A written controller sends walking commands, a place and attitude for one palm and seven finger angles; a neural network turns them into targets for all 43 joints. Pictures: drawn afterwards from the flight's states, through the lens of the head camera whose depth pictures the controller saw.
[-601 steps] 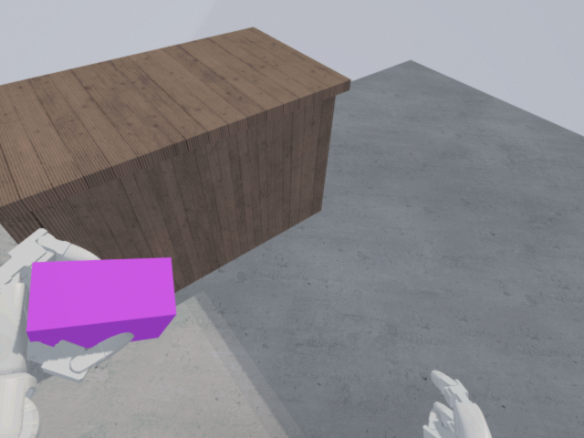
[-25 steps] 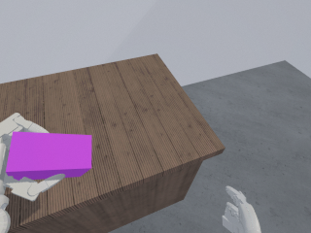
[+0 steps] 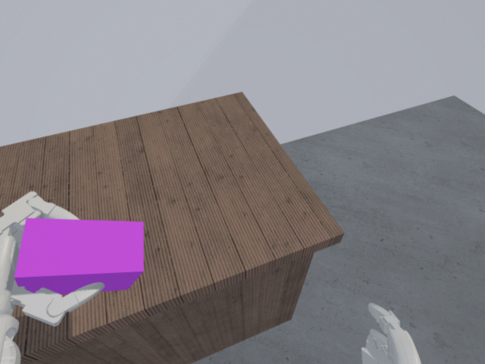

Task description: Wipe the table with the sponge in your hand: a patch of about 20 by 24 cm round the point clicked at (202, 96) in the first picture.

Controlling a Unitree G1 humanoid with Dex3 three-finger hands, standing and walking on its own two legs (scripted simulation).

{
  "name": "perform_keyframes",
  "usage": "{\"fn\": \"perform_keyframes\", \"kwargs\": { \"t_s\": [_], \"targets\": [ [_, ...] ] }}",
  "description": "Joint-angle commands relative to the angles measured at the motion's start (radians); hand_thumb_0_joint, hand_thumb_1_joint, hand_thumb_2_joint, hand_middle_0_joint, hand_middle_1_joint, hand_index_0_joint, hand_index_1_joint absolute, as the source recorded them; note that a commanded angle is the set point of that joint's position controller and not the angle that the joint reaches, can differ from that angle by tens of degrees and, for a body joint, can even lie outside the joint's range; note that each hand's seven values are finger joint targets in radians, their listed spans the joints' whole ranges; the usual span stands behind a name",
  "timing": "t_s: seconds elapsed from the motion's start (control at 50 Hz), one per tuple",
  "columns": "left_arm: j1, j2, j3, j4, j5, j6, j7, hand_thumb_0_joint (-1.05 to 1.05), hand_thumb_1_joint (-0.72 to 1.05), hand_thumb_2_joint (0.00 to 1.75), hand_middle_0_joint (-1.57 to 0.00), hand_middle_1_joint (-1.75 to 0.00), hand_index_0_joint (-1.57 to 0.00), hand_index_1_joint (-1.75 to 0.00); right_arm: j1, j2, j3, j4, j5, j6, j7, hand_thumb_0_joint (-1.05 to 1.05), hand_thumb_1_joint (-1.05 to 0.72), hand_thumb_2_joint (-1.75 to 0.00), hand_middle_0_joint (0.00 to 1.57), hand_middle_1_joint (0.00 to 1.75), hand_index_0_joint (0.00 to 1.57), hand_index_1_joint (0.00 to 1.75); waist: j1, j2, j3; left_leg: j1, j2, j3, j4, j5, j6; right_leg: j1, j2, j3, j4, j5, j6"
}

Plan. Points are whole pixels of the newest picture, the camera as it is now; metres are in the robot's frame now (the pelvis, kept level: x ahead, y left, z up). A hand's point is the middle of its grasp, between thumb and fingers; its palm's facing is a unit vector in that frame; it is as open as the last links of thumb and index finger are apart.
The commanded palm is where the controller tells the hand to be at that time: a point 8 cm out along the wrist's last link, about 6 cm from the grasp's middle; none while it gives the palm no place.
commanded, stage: come to a stop and stand still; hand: left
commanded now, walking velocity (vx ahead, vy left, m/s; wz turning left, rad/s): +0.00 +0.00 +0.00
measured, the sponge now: (102, 258) +0.22 +0.19 +0.14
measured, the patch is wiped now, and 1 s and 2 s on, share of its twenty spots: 0.00 0.00 0.00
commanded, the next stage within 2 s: look again from close up in 0.96 s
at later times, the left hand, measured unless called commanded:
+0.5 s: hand (9, 253) +0.22 +0.30 +0.15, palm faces +0.29 -0.90 -0.32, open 10.3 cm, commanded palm +0.15 +0.35 +0.18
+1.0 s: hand out of the picture +0.23 +0.36 +0.15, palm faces +0.35 -0.86 -0.38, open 10.3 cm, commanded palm +0.16 +0.39 +0.18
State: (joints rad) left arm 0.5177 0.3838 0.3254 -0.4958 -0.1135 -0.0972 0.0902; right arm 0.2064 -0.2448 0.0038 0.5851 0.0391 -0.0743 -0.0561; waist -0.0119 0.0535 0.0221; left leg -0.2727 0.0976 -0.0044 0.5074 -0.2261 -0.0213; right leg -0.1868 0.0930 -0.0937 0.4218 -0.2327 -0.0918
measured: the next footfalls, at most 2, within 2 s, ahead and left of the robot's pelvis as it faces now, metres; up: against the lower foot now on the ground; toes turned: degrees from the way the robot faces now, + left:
none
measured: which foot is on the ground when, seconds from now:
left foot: down 0.00-1.00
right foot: down 0.00-1.00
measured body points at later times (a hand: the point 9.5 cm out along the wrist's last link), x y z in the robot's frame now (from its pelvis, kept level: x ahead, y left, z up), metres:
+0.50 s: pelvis -0.02 +0.08 +0.00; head +0.00 +0.10 +0.45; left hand +0.19 +0.35 +0.17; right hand +0.16 -0.16 -0.06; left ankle +0.03 +0.16 -0.74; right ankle +0.00 -0.06 -0.74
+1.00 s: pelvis -0.01 +0.11 +0.00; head +0.03 +0.14 +0.45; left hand +0.20 +0.40 +0.17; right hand +0.18 -0.09 -0.06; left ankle +0.03 +0.16 -0.74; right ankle +0.00 -0.05 -0.74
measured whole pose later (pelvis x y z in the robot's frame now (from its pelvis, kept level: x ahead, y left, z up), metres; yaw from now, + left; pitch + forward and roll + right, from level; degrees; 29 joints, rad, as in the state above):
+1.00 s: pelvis -0.01 +0.11 +0.00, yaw -1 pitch +0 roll -1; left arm 0.38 0.38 0.35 -0.43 -0.01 -0.23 0.09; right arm 0.17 -0.15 0.05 0.58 0.00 -0.16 -0.01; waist 0.03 -0.05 0.07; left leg -0.25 -0.05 0.06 0.43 -0.19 0.08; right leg -0.19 -0.04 0.01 0.38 -0.19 0.02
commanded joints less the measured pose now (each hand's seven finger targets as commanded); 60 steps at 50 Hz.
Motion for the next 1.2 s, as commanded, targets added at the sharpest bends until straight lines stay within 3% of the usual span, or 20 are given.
{"fn": "perform_keyframes", "kwargs": {
  "t_s": [0.0,0.2,0.22,0.24,0.26,0.28,0.3,0.36,0.44,0.46,0.48,0.56,0.66,0.72,0.78,0.86,0.88,0.96,1.0,1.18],
  "targets": [
    [-0.07,0.168,0.134,-0.175,-0.005,-0.068,0.022,0.0,0.1,1.3,-1.2,-1.6,-1.2,-1.6,-0.124,-0.099,-0.031,-0.163,-0.003,-0.058,-0.01,0.0,-0.9,-0.9,0.2,0.3,0.2,0.3,0.019,-0.045,-0.113,0.107,0.002,-0.039,-0.011,0.126,0.062,-0.013,-0.214,0.189,-0.134,0.259,0.098],
    [-0.136,0.155,0.101,-0.186,0.012,-0.067,0.023,0.0,0.1,1.3,-1.2,-1.6,-1.2,-1.6,-0.123,-0.101,-0.027,-0.161,-0.005,-0.065,-0.012,0.0,-0.9,-0.9,0.2,0.3,0.2,0.3,0.022,-0.034,-0.097,0.124,0.0,-0.058,-0.063,0.101,0.062,-0.017,-0.207,0.171,-0.147,0.153,0.074],
    [-1.048,0.909,0.691,-0.325,0.156,-0.153,0.025,0.0,0.1,1.3,-1.2,-1.6,-1.2,-1.6,0.036,-0.12,-0.088,-0.134,-0.042,-0.111,-0.025,0.0,-0.9,-0.9,0.2,0.3,0.2,0.3,0.07,-0.305,0.063,-0.029,-0.044,0.086,0.076,0.112,0.045,-0.122,-0.189,0.228,-0.259,0.418,0.215],
    [-0.568,0.324,0.283,0.16,0.087,-0.128,-0.012,0.0,0.1,1.3,-1.2,-1.6,-1.2,-1.6,-0.034,-0.022,-0.038,-0.099,-0.034,-0.112,-0.011,0.0,-0.9,-0.9,0.2,0.3,0.2,0.3,0.046,-0.304,-0.144,0.019,-0.143,0.03,0.049,0.111,0.049,0.026,-0.246,0.245,-0.107,0.449,0.101],
    [-0.423,0.275,0.257,0.041,0.047,-0.127,0.021,0.0,0.1,1.3,-1.2,-1.6,-1.2,-1.6,-0.094,-0.068,-0.06,-0.15,-0.003,-0.101,0.008,0.0,-0.9,-0.9,0.2,0.3,0.2,0.3,0.074,-0.114,-0.134,0.086,-0.09,0.021,0.007,0.14,0.034,0.022,-0.269,0.28,-0.075,0.461,0.082],
    [-0.388,0.165,0.153,0.132,0.056,-0.13,0.011,0.0,0.1,1.3,-1.2,-1.6,-1.2,-1.6,-0.047,-0.074,-0.058,-0.137,-0.01,-0.105,0.006,0.0,-0.9,-0.9,0.2,0.3,0.2,0.3,0.056,-0.054,-0.148,0.112,-0.069,0.05,-0.008,0.138,0.031,0.018,-0.249,0.258,-0.069,0.391,0.076],
    [-0.344,0.142,0.103,0.026,0.043,-0.148,-0.001,0.0,0.1,1.3,-1.2,-1.6,-1.2,-1.6,-0.064,-0.083,-0.052,-0.149,-0.016,-0.113,0.013,0.0,-0.9,-0.9,0.2,0.3,0.2,0.3,0.065,0.038,-0.159,0.127,-0.063,0.024,-0.057,0.143,0.042,0.033,-0.224,0.229,-0.053,0.322,0.099],
    [-0.203,0.038,-0.01,-0.105,0.044,-0.156,0.001,0.0,0.1,1.3,-1.2,-1.6,-1.2,-1.6,-0.103,-0.075,-0.05,-0.154,-0.006,-0.128,0.046,0.0,-0.9,-0.9,0.2,0.3,0.2,0.3,0.059,0.032,-0.142,0.152,-0.021,-0.005,-0.092,0.167,0.06,0.005,-0.168,0.184,-0.05,0.144,0.12],
    [-0.184,0.178,0.114,-0.201,0.073,-0.179,0.018,0.0,0.1,1.3,-1.2,-1.6,-1.2,-1.6,-0.106,-0.089,-0.041,-0.178,-0.024,-0.131,0.044,0.0,-0.9,-0.9,0.2,0.3,0.2,0.3,0.055,-0.048,-0.084,-0.014,-0.009,-0.08,-0.203,-0.12,0.052,0.026,-0.132,0.14,-0.067,-0.087,0.081],
    [-0.177,0.252,0.197,-0.218,0.076,-0.186,0.03,0.0,0.1,1.3,-1.2,-1.6,-1.2,-1.6,-0.126,-0.092,-0.036,-0.173,-0.024,-0.128,0.037,0.0,-0.9,-0.9,0.2,0.3,0.2,0.3,0.056,-0.019,-0.08,-0.019,-0.001,-0.096,-0.233,-0.169,0.054,0.019,-0.12,0.124,-0.054,-0.103,0.083],
    [-0.18,0.233,0.203,-0.205,0.073,-0.198,0.028,0.0,0.1,1.3,-1.2,-1.6,-1.2,-1.6,-0.113,-0.085,-0.034,-0.182,-0.029,-0.125,0.029,0.0,-0.9,-0.9,0.2,0.3,0.2,0.3,0.052,-0.022,-0.083,-0.064,0.012,-0.124,-0.263,-0.221,0.063,0.053,-0.118,0.104,-0.03,-0.097,0.084],
    [-0.255,0.276,0.259,-0.262,0.079,-0.237,0.031,0.0,0.1,1.3,-1.2,-1.6,-1.2,-1.6,-0.112,-0.074,-0.029,-0.182,-0.031,-0.142,0.016,0.0,-0.9,-0.9,0.2,0.3,0.2,0.3,0.05,0.17,-0.091,-0.08,0.05,-0.158,-0.304,-0.261,0.066,0.084,-0.105,0.087,0.047,-0.026,0.081],
    [-0.248,0.162,0.148,-0.256,0.085,-0.252,0.019,0.0,0.1,1.3,-1.2,-1.6,-1.2,-1.6,-0.068,-0.073,-0.028,-0.152,-0.037,-0.185,0.032,0.0,-0.9,-0.9,0.2,0.3,0.2,0.3,0.041,0.164,-0.141,0.083,0.052,-0.145,-0.245,-0.037,0.024,0.016,-0.115,0.087,0.02,0.022,0.07],
    [-0.218,0.115,0.092,-0.215,0.092,-0.237,0.016,0.0,0.1,1.3,-1.2,-1.6,-1.2,-1.6,-0.034,-0.091,-0.039,-0.13,-0.044,-0.182,0.042,0.0,-0.9,-0.9,0.2,0.3,0.2,0.3,0.035,0.083,-0.15,0.111,0.066,-0.158,-0.239,0.052,0.002,-0.003,-0.112,0.095,0.02,0.024,0.073],
    [-0.21,0.093,0.072,-0.15,0.096,-0.216,0.02,0.0,0.1,1.3,-1.2,-1.6,-1.2,-1.6,-0.043,-0.093,-0.035,-0.116,-0.045,-0.164,0.044,0.0,-0.9,-0.9,0.2,0.3,0.2,0.3,0.033,0.039,-0.137,0.127,0.059,-0.151,-0.229,0.124,-0.023,-0.025,-0.11,0.096,-0.005,0.037,0.076],
    [-0.235,0.166,0.147,-0.154,0.097,-0.205,0.03,0.0,0.1,1.3,-1.2,-1.6,-1.2,-1.6,-0.079,-0.082,-0.032,-0.128,-0.037,-0.141,0.033,0.0,-0.9,-0.9,0.2,0.3,0.2,0.3,0.034,0.009,-0.125,0.13,0.041,-0.124,-0.223,0.142,-0.04,-0.009,-0.122,0.102,-0.033,0.064,0.075],
    [-0.234,0.131,0.115,-0.137,0.087,-0.207,0.023,0.0,0.1,1.3,-1.2,-1.6,-1.2,-1.6,-0.074,-0.083,-0.028,-0.13,-0.044,-0.131,0.032,0.0,-0.9,-0.9,0.2,0.3,0.2,0.3,0.033,0.021,-0.115,0.095,0.04,-0.133,-0.24,0.1,-0.038,0.001,-0.118,0.096,-0.036,0.056,0.076],
    [-0.255,0.201,0.173,-0.247,0.092,-0.215,0.03,0.0,0.1,1.3,-1.2,-1.6,-1.2,-1.6,-0.102,-0.076,-0.026,-0.154,-0.038,-0.126,0.027,0.0,-0.9,-0.9,0.2,0.3,0.2,0.3,0.036,0.08,-0.141,0.111,0.017,-0.096,-0.214,0.136,-0.031,0.035,-0.124,0.097,-0.031,0.098,0.07],
    [-0.213,0.178,0.148,-0.264,0.081,-0.223,0.023,0.0,0.1,1.3,-1.2,-1.6,-1.2,-1.6,-0.083,-0.074,-0.029,-0.169,-0.041,-0.127,0.029,0.0,-0.9,-0.9,0.2,0.3,0.2,0.3,0.035,0.113,-0.163,0.108,0.016,-0.106,-0.202,0.174,-0.027,0.064,-0.122,0.089,-0.032,0.114,0.069],
    [-0.117,0.128,0.126,-0.136,0.066,-0.198,0.021,0.0,0.1,1.3,-1.2,-1.6,-1.2,-1.6,-0.07,-0.091,-0.035,-0.153,-0.038,-0.106,0.02,0.0,-0.9,-0.9,0.2,0.3,0.2,0.3,0.03,0.003,-0.151,0.107,-0.016,-0.067,-0.15,0.178,0.01,0.043,-0.139,0.123,-0.094,0.202,0.071]
  ]
}}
